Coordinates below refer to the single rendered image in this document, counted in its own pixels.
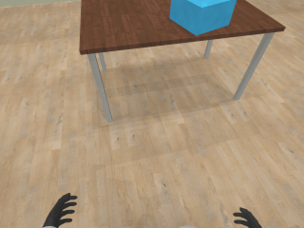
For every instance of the table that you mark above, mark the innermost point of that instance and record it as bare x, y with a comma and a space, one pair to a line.
112, 25

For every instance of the carton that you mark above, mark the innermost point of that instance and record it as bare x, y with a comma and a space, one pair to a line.
201, 16

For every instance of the robot right hand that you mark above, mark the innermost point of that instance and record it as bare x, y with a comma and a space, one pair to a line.
250, 221

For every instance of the robot left hand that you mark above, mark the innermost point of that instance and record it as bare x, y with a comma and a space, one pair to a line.
54, 217

